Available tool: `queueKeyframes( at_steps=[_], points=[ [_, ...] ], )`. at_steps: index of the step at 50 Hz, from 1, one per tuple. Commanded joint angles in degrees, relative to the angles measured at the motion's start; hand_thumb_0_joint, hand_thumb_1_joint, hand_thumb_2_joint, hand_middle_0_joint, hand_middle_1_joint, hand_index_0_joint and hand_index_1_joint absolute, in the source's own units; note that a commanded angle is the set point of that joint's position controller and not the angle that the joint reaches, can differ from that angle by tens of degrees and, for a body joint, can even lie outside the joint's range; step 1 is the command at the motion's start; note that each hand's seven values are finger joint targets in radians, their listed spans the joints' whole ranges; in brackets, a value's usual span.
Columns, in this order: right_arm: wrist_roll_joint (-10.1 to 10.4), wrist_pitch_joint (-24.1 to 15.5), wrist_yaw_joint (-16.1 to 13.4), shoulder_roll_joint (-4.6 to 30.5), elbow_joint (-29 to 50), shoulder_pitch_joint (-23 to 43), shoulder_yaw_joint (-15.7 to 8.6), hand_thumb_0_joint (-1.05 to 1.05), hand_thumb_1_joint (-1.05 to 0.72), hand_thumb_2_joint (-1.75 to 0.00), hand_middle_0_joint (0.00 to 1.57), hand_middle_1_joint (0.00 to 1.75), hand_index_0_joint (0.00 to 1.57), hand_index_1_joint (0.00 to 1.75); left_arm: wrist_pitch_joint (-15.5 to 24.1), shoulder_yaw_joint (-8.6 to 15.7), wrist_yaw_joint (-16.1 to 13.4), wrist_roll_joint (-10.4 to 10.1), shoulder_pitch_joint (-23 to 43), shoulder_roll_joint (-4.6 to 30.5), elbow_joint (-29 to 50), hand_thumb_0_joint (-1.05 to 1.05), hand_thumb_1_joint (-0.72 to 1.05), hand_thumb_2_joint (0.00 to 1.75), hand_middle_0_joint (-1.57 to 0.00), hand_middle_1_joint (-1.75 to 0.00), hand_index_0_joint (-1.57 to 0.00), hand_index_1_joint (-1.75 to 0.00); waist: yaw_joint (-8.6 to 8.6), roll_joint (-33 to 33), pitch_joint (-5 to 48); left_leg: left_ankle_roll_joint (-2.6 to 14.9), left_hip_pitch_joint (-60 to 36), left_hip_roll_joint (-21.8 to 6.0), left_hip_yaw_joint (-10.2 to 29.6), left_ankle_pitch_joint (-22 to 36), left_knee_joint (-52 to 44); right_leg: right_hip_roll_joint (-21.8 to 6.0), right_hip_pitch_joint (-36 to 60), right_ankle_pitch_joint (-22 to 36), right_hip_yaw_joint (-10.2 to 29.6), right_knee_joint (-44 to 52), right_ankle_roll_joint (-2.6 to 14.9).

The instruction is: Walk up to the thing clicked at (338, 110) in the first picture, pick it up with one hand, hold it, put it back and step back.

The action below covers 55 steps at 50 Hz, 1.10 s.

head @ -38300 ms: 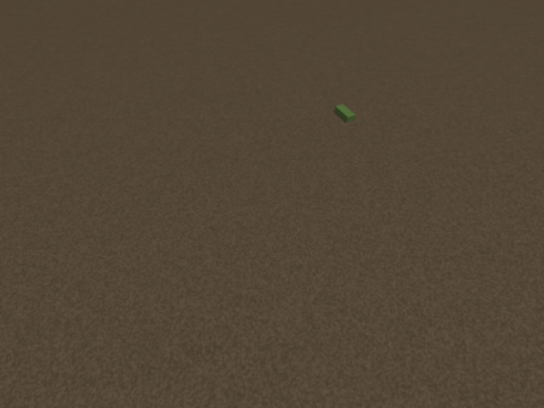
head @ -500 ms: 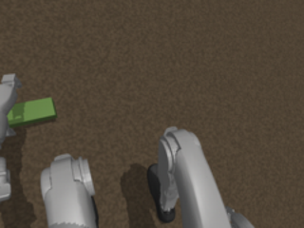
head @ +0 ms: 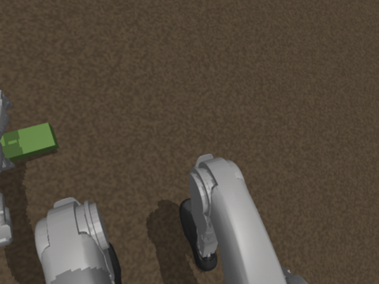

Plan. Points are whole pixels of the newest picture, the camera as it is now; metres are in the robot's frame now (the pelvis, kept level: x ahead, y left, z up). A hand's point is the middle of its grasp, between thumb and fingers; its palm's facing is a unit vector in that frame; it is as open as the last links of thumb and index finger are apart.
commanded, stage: close in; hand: left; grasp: from above
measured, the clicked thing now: (20, 144) +0.48 +0.28 -0.30
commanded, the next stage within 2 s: rest palm in 0.30 s
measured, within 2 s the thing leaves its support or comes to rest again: neither
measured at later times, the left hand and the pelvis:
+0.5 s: hand (9, 138) +0.47 +0.27 -0.21, palm faces -0.46 -0.09 -0.88, open 13.6 cm; pelvis +0.00 +0.00 -0.01, yaw -1 degrees
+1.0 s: hand (19, 144) +0.47 +0.27 -0.26, palm faces -0.47 -0.11 -0.88, open 13.9 cm; pelvis +0.00 +0.01 -0.02, yaw -5 degrees
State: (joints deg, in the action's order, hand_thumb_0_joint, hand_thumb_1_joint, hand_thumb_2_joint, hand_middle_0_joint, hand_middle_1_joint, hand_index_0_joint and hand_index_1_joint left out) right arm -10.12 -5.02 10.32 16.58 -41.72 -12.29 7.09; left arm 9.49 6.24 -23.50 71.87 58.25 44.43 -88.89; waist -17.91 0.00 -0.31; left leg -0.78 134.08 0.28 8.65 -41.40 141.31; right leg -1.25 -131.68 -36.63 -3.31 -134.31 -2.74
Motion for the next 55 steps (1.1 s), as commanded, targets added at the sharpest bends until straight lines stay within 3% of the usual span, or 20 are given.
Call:
queueKeyframes(
  at_steps=[1, 6, 9, 11, 15, 20, 27, 30, 32, 33, 34, 39, 42, 43, 46, 47, 49, 50, 51, 55],
  points=[
    [0.1, -0.5, -1.1, 15.1, -0.4, -12.4, -5.8, 0.00, -0.90, -0.89, 0.20, 0.30, 0.20, 0.30, 3.8, -0.6, -0.6, -0.8, 23.9, 13.4, 14.7, 0.00, -0.51, 1.02, -0.14, -0.98, -0.12, -1.00, -1.69, 18.2, 41.7, 2.15, -25.5, 0.8, -6.2, 10.7, -14.5, 2.2, 24.5, 9.6, -5.9, 13.5, 4.41],
    [-0.2, -0.4, -1.4, 15.2, -1.1, -12.7, -5.4, 0.00, -0.89, -0.89, 0.20, 0.30, 0.20, 0.30, 4.6, -4.2, -1.8, 0.8, 23.3, 8.4, 5.7, 0.00, -0.47, 1.05, -0.13, -1.03, -0.13, -1.03, -3.65, 17.8, 37.4, 1.76, -27.0, 0.7, -5.3, 10.3, -15.0, 2.1, 20.0, 9.7, -7.2, 12.7, 4.61],
    [-0.3, -0.3, -1.8, 15.7, -0.9, -12.1, -4.7, 0.00, -0.89, -0.89, 0.20, 0.30, 0.20, 0.30, 3.9, -3.2, -3.5, 2.3, 22.2, 10.7, 2.2, 0.00, -0.47, 1.02, -0.12, -1.01, -0.12, -1.01, -2.21, 18.8, 37.7, 1.71, -27.7, 0.9, -5.3, 13.2, -15.3, 2.2, 20.6, 12.1, -7.1, 12.3, 4.61],
    [-0.7, -0.5, -1.5, 15.8, -0.8, -11.4, -4.1, 0.00, -0.89, -0.89, 0.20, 0.30, 0.20, 0.30, 3.1, -3.0, -4.5, 3.1, 21.2, 10.9, -2.5, 0.00, -0.45, 1.01, -0.14, -1.00, -0.14, -1.00, -2.91, 16.6, 34.0, 2.03, -25.3, 0.9, -5.2, 12.1, -15.2, 2.2, 19.5, 11.6, -7.4, 12.0, 4.47],
    [-1.0, -1.2, -1.3, 16.3, 0.6, -10.3, -3.4, 0.00, -0.89, -0.89, 0.20, 0.30, 0.20, 0.30, 2.4, -1.9, -5.8, 4.3, 22.8, 13.6, -2.4, 0.00, -0.43, 0.98, -0.15, -0.99, -0.15, -0.98, -3.07, 19.1, 34.4, 1.86, -27.4, 0.8, -5.2, 12.2, -15.4, 2.1, 18.7, 11.6, -7.5, 11.1, 4.60],
    [-2.0, -2.4, -0.7, 16.7, 1.6, -9.8, -3.1, 0.00, -0.89, -0.89, 0.20, 0.30, 0.20, 0.30, 2.2, -0.3, -8.5, 4.4, 24.0, 15.3, -0.8, 0.00, -0.45, 0.94, -0.13, -0.96, -0.13, -0.96, -3.43, 21.7, 36.7, 1.66, -28.5, 0.6, -5.1, 12.9, -14.9, 2.3, 19.5, 12.3, -7.7, 10.3, 4.55],
    [-3.2, -3.9, 0.4, 17.7, 1.2, -9.6, -1.5, 0.00, -0.89, -0.90, 0.20, 0.30, 0.20, 0.30, 2.1, -0.8, -9.4, 3.6, 23.1, 15.4, -4.7, 0.00, -0.50, 0.99, -0.13, -0.92, -0.11, -0.94, -5.29, 19.9, 33.1, 2.12, -25.7, 0.4, -4.8, 10.0, -12.8, 2.7, 19.4, 10.6, -8.2, 10.3, 4.21],
    [-3.7, -4.9, 1.1, 19.1, 2.1, -9.0, -0.8, 0.00, -0.89, -0.90, 0.20, 0.30, 0.20, 0.30, 2.5, 0.6, -9.7, 3.7, 22.5, 17.9, -5.9, 0.00, -0.48, 0.97, -0.13, -0.91, -0.11, -0.93, -6.15, 19.5, 31.7, 1.95, -25.9, 0.2, -4.1, 10.5, -12.2, 2.6, 19.6, 10.9, -8.8, 9.5, 3.97],
    [-4.1, -5.2, 1.4, 18.7, 1.2, -9.4, -0.1, 0.00, -0.89, -0.90, 0.20, 0.30, 0.20, 0.30, 3.2, -0.5, -9.9, 3.5, 22.7, 17.9, -4.5, 0.00, -0.49, 0.97, -0.13, -0.91, -0.11, -0.93, -5.82, 20.3, 33.0, 2.03, -26.5, 0.1, -4.2, 11.5, -11.8, 3.1, 21.8, 11.8, -8.8, 9.8, 3.88],
    [-4.2, -5.4, 1.5, 19.7, 2.1, -9.0, 0.1, 0.00, -0.89, -0.90, 0.20, 0.30, 0.20, 0.30, 3.3, 1.4, -10.4, 3.8, 22.0, 20.5, -5.4, 0.00, -0.48, 0.97, -0.14, -0.91, -0.12, -0.93, -5.88, 20.1, 33.3, 1.93, -26.8, 0.1, -3.9, 11.7, -11.7, 2.9, 21.9, 12.1, -9.1, 9.5, 3.85],
    [-4.1, -5.6, 1.7, 18.9, 1.7, -9.0, 0.5, 0.00, -0.89, -0.90, 0.20, 0.30, 0.20, 0.30, 3.8, -0.1, -10.6, 3.4, 22.6, 19.5, -3.8, 0.00, -0.49, 0.97, -0.13, -0.92, -0.11, -0.93, -5.41, 21.2, 33.7, 1.86, -26.3, -0.1, -3.9, 11.7, -11.8, 3.2, 22.5, 12.2, -8.8, 9.2, 3.97],
    [-5.0, -6.2, 2.7, 20.4, 2.0, -8.5, 0.9, 0.00, -0.89, -0.90, 0.20, 0.30, 0.20, 0.30, 3.9, 2.3, -13.0, 4.5, 20.2, 22.2, -5.8, 0.00, -0.49, 0.97, -0.14, -0.89, -0.12, -0.92, -6.21, 22.4, 31.8, 1.32, -26.8, -0.5, -2.8, 12.7, -11.5, 3.4, 22.2, 13.3, -10.0, 8.2, 4.03],
    [-5.5, -6.9, 3.5, 20.3, 2.3, -7.3, 1.5, 0.00, -0.89, -0.90, 0.20, 0.30, 0.20, 0.30, 3.8, 0.6, -13.6, 4.4, 20.1, 20.2, -6.5, 0.00, -0.49, 0.97, -0.14, -0.90, -0.12, -0.92, -6.75, 22.4, 31.6, 1.45, -27.1, -0.6, -2.8, 13.8, -10.2, 3.7, 22.8, 14.9, -10.1, 8.1, 3.74],
    [-5.5, -7.0, 3.6, 21.1, 1.6, -7.8, 1.3, 0.00, -0.89, -0.90, 0.20, 0.30, 0.20, 0.30, 3.7, 2.7, -14.1, 4.2, 20.0, 22.9, -6.7, 0.00, -0.48, 0.97, -0.13, -0.90, -0.11, -0.92, -6.73, 22.0, 31.0, 1.36, -26.9, -0.7, -2.4, 13.8, -10.5, 3.6, 22.9, 14.8, -10.4, 8.2, 3.58],
    [-6.0, -7.1, 4.2, 21.1, 1.7, -7.9, 1.4, 0.00, -0.89, -0.90, 0.20, 0.30, 0.20, 0.30, 3.5, 2.3, -14.5, 4.8, 19.5, 22.4, -7.1, 0.00, -0.49, 0.97, -0.14, -0.89, -0.12, -0.91, -7.10, 22.1, 30.6, 1.36, -26.6, -0.9, -2.4, 13.8, -10.3, 3.9, 23.8, 15.0, -10.5, 8.3, 3.60],
    [-5.8, -7.5, 4.4, 20.7, 2.3, -6.9, 1.6, 0.00, -0.90, -0.90, 0.20, 0.30, 0.20, 0.30, 3.6, 0.1, -14.4, 4.7, 20.7, 19.9, -6.2, 0.00, -0.49, 0.97, -0.14, -0.89, -0.12, -0.91, -7.18, 23.3, 30.7, 1.09, -27.6, -0.9, -2.2, 14.3, -10.3, 3.9, 22.8, 15.4, -10.6, 7.8, 3.72],
    [-6.0, -8.0, 4.9, 21.8, 1.6, -7.6, 1.4, 0.00, -0.89, -0.90, 0.20, 0.30, 0.20, 0.30, 3.2, 2.0, -14.7, 3.8, 19.6, 21.7, -7.9, 0.00, -0.48, 0.97, -0.14, -0.90, -0.12, -0.92, -7.83, 22.8, 29.2, 1.16, -27.7, -0.9, -1.8, 13.4, -10.2, 3.7, 22.5, 14.7, -11.1, 7.9, 3.42],
    [-5.9, -8.2, 5.1, 21.7, 2.0, -7.1, 1.4, 0.00, -0.89, -0.90, 0.20, 0.30, 0.20, 0.30, 3.3, 1.0, -14.7, 4.2, 20.5, 21.0, -6.0, 0.00, -0.49, 0.96, -0.13, -0.90, -0.11, -0.92, -7.54, 24.0, 30.4, 1.00, -28.7, -1.1, -1.9, 14.6, -10.2, 3.9, 22.9, 15.6, -10.9, 7.9, 3.55],
    [-6.0, -8.0, 5.0, 21.8, 1.0, -7.1, 1.6, 0.00, -0.90, -0.90, 0.20, 0.30, 0.20, 0.30, 3.3, 2.5, -15.1, 4.2, 20.4, 23.6, -6.4, 0.00, -0.49, 0.97, -0.13, -0.90, -0.11, -0.92, -7.22, 23.4, 31.2, 1.06, -28.2, -1.2, -1.6, 15.1, -9.8, 4.0, 24.2, 16.2, -11.1, 7.8, 3.54],
    [-6.2, -8.1, 5.9, 21.3, 1.4, -7.3, 2.2, 0.00, -0.90, -0.90, 0.20, 0.30, 0.20, 0.30, 3.1, 1.8, -15.0, 4.2, 19.2, 21.5, -7.5, 0.00, -0.49, 0.96, -0.14, -0.90, -0.12, -0.92, -8.35, 24.0, 29.4, 0.82, -29.1, -1.2, -1.5, 16.8, -10.0, 3.9, 24.1, 17.5, -11.4, 7.5, 3.42]
  ],
)
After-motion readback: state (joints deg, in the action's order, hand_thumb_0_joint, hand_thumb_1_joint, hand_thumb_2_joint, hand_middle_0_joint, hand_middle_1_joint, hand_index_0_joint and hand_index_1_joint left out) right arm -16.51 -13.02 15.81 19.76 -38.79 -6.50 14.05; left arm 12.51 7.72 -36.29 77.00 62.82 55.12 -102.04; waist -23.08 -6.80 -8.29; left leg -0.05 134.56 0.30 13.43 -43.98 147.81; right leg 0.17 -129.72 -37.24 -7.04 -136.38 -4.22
